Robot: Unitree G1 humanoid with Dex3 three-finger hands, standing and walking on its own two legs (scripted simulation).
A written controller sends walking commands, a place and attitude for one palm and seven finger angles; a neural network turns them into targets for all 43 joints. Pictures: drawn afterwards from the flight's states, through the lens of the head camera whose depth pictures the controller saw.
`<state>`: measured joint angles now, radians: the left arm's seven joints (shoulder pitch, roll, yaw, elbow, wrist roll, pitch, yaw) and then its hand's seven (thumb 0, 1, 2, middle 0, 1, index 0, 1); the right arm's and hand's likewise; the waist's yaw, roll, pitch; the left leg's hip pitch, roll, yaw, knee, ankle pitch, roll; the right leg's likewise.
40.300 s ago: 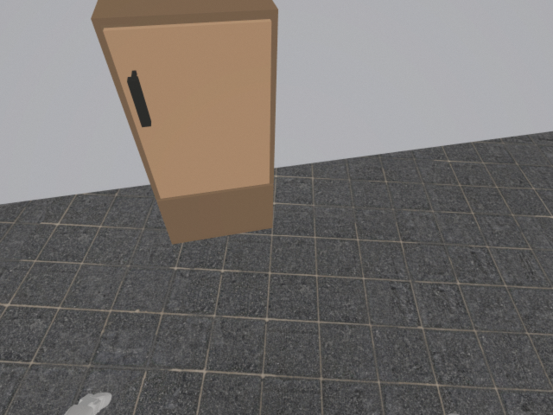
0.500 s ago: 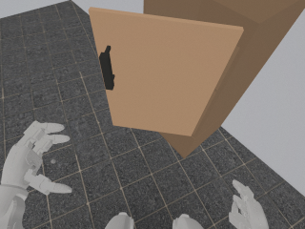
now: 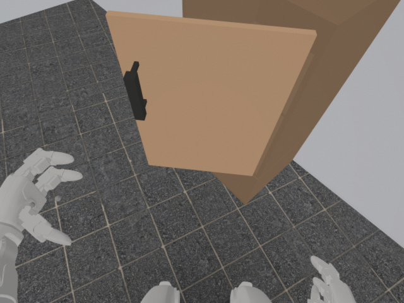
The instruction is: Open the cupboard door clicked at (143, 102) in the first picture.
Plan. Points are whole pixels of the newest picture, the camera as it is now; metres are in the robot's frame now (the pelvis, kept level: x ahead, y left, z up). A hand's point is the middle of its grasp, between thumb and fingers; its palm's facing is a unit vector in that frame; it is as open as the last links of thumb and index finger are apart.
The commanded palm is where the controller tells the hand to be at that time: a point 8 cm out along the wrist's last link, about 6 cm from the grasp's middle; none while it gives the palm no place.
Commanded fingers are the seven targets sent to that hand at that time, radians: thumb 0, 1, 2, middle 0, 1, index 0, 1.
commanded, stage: raise the hand with hooked fingers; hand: left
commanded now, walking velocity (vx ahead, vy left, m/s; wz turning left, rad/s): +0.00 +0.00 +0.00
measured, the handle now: (138, 91) +0.58 +0.19 +0.03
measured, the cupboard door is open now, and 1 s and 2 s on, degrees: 42 42 42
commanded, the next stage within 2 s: move the hooked fingers beside the handle in 0.34 s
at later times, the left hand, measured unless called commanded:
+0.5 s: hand (59, 201) +0.28 +0.27 +0.05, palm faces -0.02 -1.00 -0.05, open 14.0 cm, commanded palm +0.27 +0.31 +0.05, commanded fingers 0.00 -0.50 0.30 -0.30 -1.20 -0.30 -1.20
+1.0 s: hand (82, 156) +0.38 +0.26 +0.04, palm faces -0.04 -1.00 -0.02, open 13.9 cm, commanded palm +0.35 +0.31 +0.05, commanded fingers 0.00 -0.50 0.30 -0.30 -1.20 -0.30 -1.20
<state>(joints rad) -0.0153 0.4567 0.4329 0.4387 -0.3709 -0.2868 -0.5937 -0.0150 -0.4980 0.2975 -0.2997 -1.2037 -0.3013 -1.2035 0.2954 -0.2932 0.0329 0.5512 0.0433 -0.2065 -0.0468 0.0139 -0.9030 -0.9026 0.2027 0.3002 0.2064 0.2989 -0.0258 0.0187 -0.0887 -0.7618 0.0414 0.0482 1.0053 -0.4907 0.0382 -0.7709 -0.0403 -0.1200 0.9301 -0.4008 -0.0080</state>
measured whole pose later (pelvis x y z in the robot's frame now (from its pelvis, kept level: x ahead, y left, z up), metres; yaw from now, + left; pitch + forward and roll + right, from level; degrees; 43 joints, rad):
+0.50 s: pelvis +0.00 -0.01 +0.00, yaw +0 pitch +14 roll -2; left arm -0.03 0.43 0.44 0.46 -0.37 -0.34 -0.58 -0.02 -0.50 0.30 -0.30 -1.20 -0.30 -1.20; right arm 0.27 -0.28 0.04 0.55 0.04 -0.21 -0.05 0.01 -0.90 -0.90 0.20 0.30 0.21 0.30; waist -0.02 0.02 -0.08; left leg -0.76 0.04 0.04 1.02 -0.49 0.02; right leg -0.77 -0.04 -0.13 0.95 -0.41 -0.02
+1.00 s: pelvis +0.00 -0.01 -0.01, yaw -1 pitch +17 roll -2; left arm -0.39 0.53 0.48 0.80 -0.29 -0.34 -0.57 -0.02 -0.50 0.30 -0.30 -1.20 -0.31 -1.20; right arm 0.32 -0.30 0.04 0.59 0.04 -0.13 -0.05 0.01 -0.90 -0.90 0.20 0.30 0.21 0.30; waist -0.07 0.00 -0.09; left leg -0.85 0.06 0.05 1.04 -0.50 0.02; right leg -0.87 -0.03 -0.11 0.98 -0.41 -0.02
